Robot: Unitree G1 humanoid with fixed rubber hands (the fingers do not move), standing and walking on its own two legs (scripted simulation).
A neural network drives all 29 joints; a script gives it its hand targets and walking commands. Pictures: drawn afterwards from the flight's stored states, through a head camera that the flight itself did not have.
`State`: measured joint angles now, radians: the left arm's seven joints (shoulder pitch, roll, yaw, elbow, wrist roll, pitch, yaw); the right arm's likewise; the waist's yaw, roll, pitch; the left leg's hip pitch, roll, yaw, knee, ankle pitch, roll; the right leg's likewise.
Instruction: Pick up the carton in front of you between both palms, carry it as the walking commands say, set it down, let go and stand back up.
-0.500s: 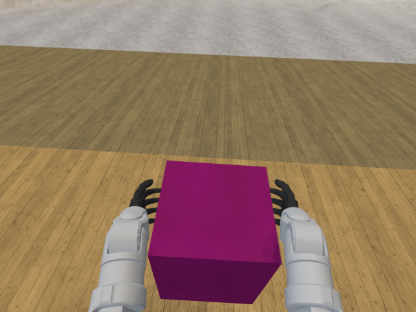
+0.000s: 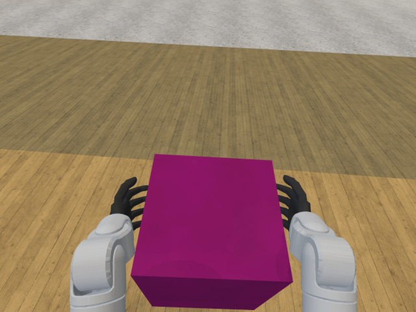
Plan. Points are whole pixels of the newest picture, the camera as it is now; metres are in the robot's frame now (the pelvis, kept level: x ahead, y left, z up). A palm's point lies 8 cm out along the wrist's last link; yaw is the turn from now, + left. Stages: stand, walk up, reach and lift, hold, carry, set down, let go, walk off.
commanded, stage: carry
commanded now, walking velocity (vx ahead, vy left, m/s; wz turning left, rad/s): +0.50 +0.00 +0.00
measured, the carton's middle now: (208, 238) +0.26 +0.01 +0.03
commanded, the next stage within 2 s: none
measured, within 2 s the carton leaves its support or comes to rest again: neither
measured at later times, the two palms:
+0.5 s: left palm (176, 125) +0.53 +0.10 +0.09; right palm (291, 124) +0.56 -0.19 +0.09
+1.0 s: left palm (181, 64) +0.90 +0.13 +0.09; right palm (265, 67) +0.89 -0.17 +0.09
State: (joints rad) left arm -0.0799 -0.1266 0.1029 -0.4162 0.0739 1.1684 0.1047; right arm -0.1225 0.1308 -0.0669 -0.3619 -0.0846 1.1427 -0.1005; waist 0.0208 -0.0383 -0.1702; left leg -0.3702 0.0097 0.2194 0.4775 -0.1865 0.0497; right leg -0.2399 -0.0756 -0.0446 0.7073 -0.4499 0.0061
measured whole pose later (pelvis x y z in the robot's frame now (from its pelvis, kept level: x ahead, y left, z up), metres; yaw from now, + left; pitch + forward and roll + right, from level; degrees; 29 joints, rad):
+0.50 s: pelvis +0.30 -0.06 +0.01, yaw +3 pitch +5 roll +1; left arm -0.04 -0.13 0.07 -0.45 0.05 1.21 0.12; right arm -0.08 0.13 -0.08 -0.45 -0.06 1.22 -0.12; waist 0.03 0.02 -0.08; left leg -0.48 0.11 0.07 1.15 -0.32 0.01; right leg -0.35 -0.05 -0.27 0.45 -0.19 -0.08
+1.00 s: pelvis +0.64 +0.00 +0.01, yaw -2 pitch +4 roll -1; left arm -0.05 -0.13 0.06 -0.50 0.07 1.24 0.12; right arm -0.06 0.13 -0.07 -0.47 -0.06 1.20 -0.11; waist -0.03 -0.01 -0.05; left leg -0.33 0.05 0.27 0.44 -0.18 0.08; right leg -0.45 -0.09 -0.07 1.17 -0.31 -0.02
